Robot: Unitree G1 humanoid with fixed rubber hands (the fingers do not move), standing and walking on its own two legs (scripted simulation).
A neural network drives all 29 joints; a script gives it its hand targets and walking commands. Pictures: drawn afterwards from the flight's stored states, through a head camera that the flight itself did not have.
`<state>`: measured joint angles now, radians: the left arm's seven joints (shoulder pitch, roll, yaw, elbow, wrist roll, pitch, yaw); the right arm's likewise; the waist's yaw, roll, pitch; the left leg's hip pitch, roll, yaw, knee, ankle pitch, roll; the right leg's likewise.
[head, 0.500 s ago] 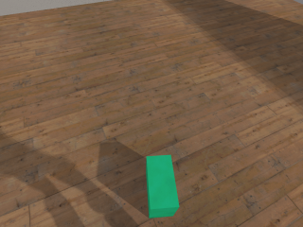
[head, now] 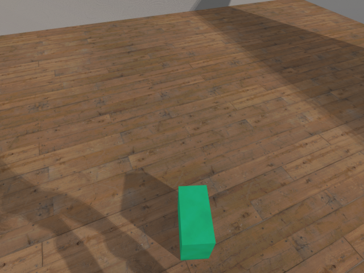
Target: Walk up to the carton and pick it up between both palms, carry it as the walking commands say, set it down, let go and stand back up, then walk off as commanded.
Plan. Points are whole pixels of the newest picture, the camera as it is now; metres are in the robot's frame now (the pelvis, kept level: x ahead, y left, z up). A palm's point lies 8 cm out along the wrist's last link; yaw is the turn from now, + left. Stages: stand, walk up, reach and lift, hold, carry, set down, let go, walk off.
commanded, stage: stand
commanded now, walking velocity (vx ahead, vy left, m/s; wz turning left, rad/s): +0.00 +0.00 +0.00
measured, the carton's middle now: (193, 222) +0.45 -0.07 -0.64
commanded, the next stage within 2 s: walk off in 0.14 s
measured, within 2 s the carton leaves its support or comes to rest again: neither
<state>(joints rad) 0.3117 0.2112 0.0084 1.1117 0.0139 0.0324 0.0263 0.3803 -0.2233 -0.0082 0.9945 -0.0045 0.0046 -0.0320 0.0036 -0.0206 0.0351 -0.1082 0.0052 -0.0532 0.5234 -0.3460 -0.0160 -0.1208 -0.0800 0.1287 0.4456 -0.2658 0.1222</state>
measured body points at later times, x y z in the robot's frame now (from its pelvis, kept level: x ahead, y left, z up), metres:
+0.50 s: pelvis -0.03 -0.03 -0.01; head -0.05 -0.03 +0.44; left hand -0.09 +0.20 -0.17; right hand -0.05 -0.28 -0.16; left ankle -0.03 +0.13 -0.73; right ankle -0.01 -0.19 -0.72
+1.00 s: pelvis +0.12 -0.12 -0.01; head +0.16 -0.10 +0.44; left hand -0.05 +0.05 -0.15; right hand +0.32 -0.33 -0.12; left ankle +0.18 -0.01 -0.73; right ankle -0.02 -0.17 -0.73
